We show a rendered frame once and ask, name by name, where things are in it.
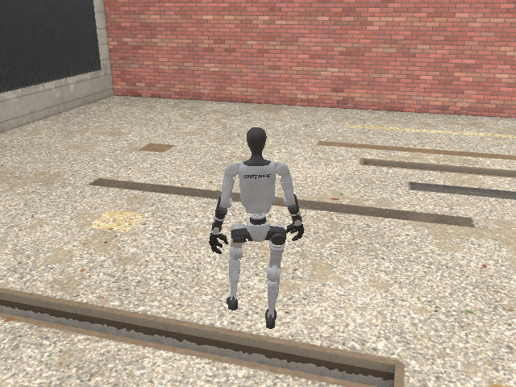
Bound right robot foot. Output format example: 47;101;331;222
265;309;277;329

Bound robot left forearm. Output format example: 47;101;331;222
210;196;227;235

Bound left robot hand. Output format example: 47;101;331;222
209;233;228;254

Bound robot left thigh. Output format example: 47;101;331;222
231;223;248;260

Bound right robot upper arm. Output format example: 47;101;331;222
273;162;296;206

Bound robot right forearm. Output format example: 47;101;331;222
287;194;302;226

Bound left robot upper arm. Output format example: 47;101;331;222
219;163;240;208

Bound right robot hand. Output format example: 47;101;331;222
286;223;304;241

